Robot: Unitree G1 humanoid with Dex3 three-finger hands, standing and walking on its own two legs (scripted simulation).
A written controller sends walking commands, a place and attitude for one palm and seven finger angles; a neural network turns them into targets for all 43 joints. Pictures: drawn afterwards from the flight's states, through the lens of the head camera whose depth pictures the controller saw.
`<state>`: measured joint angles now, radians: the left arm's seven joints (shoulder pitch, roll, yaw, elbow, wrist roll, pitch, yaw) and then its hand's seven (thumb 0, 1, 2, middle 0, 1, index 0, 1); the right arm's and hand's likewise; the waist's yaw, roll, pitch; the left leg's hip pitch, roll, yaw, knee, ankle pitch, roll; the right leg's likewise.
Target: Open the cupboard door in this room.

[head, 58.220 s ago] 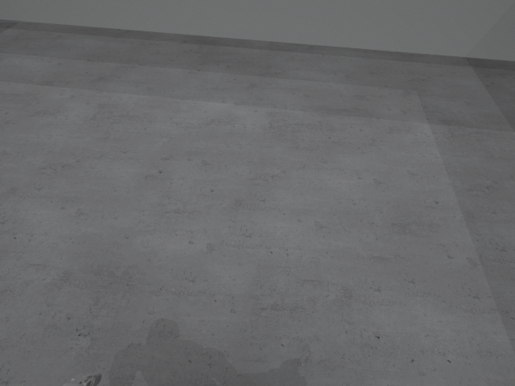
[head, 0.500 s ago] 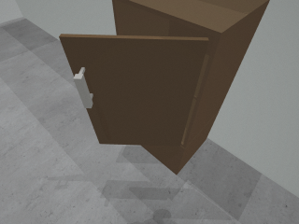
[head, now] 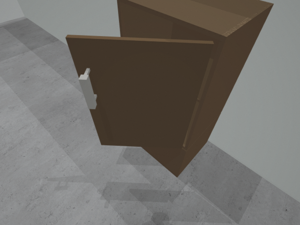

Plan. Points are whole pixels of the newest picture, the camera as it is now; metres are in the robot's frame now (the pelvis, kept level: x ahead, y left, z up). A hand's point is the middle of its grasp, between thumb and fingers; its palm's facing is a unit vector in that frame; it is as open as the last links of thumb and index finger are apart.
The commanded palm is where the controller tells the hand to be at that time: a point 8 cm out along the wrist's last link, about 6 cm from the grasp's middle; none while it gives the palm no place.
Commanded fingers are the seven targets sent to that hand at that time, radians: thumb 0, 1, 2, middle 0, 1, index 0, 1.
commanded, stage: look again from close up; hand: left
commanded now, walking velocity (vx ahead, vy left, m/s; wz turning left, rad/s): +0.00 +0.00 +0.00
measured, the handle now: (90, 88) +0.52 +0.25 +0.05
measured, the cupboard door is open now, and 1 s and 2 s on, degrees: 41 41 41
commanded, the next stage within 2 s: raise the hand with hooked fingers in 0.02 s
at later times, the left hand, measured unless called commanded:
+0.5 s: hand (77, 220) +0.14 +0.19 -0.04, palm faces +0.03 -1.00 -0.01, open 8.4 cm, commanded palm +0.12 +0.26 -0.04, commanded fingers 0.00 0.43 0.70 -0.23 -0.60 -0.23 -0.60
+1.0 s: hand (53, 196) +0.18 +0.25 +0.01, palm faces +0.07 -1.00 -0.06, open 11.4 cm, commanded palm +0.15 +0.30 +0.01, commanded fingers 0.00 -0.15 0.45 -0.28 -0.98 -0.28 -0.98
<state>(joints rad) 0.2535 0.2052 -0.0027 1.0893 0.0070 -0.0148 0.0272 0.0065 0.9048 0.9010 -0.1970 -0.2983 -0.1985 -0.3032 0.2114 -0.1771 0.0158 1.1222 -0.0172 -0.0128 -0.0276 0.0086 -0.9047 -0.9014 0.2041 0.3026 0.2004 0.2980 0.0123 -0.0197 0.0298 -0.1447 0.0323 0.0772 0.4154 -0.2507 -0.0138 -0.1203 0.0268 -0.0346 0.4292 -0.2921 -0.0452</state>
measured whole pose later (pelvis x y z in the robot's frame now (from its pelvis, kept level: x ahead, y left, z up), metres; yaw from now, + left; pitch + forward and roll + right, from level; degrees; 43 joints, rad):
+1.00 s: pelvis -0.05 +0.01 -0.05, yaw +2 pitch +10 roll -2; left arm 0.27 0.31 0.30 0.14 -0.34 -0.34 -0.37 0.01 0.07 0.55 -0.26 -0.83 -0.26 -0.84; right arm 0.30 -0.25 0.02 0.61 0.03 -0.24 -0.07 0.02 -0.90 -0.90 0.21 0.30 0.20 0.30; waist -0.01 0.03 -0.09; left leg -0.69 0.03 0.01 0.93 -0.40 0.01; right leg -0.62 0.01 -0.09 0.89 -0.44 -0.03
